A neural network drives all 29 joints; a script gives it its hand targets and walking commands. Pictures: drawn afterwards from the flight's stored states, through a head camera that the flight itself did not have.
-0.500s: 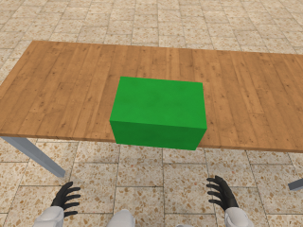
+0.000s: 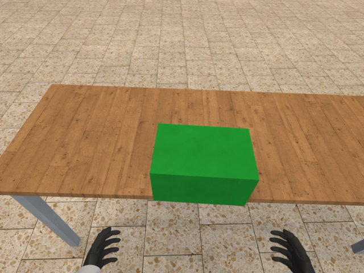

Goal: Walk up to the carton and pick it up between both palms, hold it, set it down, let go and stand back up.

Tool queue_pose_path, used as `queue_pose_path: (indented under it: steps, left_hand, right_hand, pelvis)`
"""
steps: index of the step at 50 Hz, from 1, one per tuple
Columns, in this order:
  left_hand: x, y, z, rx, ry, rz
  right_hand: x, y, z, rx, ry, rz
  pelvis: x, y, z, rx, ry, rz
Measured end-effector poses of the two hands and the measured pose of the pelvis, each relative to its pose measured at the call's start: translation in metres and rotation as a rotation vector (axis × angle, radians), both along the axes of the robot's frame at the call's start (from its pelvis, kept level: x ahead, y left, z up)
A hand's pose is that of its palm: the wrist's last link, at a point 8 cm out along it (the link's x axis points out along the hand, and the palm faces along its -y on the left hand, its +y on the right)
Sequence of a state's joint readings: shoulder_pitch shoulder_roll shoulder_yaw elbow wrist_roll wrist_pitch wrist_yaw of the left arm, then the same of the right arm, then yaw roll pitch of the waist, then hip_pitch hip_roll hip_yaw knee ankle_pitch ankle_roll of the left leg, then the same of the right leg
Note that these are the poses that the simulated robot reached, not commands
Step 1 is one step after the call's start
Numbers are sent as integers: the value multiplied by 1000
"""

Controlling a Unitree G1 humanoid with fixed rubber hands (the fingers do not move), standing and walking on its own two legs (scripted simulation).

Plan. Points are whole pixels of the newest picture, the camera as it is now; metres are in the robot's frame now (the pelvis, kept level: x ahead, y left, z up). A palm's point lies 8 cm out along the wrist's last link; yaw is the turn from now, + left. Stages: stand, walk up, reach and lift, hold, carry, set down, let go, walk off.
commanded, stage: reach and lift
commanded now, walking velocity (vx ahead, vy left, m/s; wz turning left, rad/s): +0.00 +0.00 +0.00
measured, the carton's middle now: (201, 164) +0.41 +0.00 -0.05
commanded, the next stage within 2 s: none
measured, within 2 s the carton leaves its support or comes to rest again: neither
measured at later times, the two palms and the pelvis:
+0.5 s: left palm (94, 252) +0.17 +0.22 -0.05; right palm (301, 255) +0.19 -0.22 -0.04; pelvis +0.02 -0.02 +0.00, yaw +0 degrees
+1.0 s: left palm (96, 222) +0.22 +0.23 -0.02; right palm (300, 232) +0.23 -0.22 -0.02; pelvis +0.02 -0.02 +0.00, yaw +0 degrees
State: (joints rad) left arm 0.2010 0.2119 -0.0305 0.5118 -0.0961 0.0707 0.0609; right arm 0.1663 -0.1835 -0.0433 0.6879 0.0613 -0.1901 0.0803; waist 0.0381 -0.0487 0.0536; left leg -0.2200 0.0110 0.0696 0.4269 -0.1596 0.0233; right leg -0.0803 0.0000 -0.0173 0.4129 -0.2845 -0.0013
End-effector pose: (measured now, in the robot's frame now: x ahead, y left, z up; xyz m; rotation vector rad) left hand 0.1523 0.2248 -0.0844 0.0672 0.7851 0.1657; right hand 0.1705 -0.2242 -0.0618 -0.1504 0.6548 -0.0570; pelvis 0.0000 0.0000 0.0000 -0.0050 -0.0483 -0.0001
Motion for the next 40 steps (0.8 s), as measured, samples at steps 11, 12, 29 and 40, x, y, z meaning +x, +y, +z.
queue_pose_path:
  steps: [11, 12, 29, 40]
  left_hand:
    - [12, 1, 20, 30, -115, -4]
    - [12, 1, 22, 32, -122, -6]
    - [25, -5, 39, 12, -304, -31]
    - [46, -2, 53, 16, -424, -53]
  right_hand:
    - [19, 3, 10, 43, -87, -16]
    - [19, 2, 10, 47, -94, -21]
    - [28, 1, 23, 86, -236, -60]
    - [45, 0, 34, 115, -347, -70]
  pelvis:
    - [14, -3, 3, 5, -14, 0]
    - [15, -4, 3, 5, -14, 1]
    - [20, -22, 1, 16, -4, 9]
    - [23, -25, -1, 16, -3, 12]
